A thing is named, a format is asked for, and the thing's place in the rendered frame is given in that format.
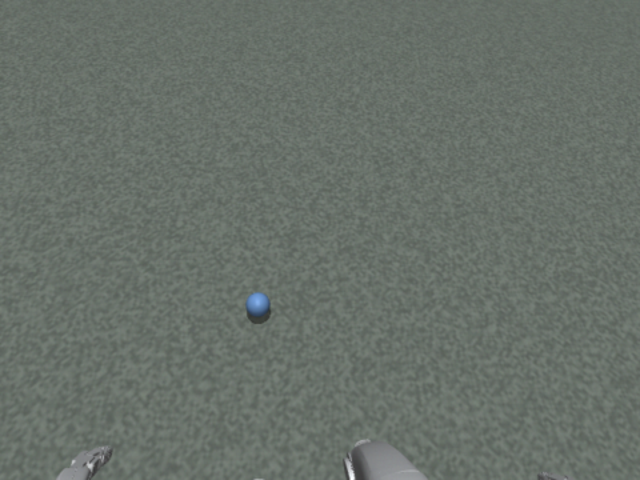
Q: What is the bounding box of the left robot hand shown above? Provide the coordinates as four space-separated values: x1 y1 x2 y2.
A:
56 446 113 480

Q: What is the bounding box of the ball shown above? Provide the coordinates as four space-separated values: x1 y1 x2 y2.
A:
246 292 270 317

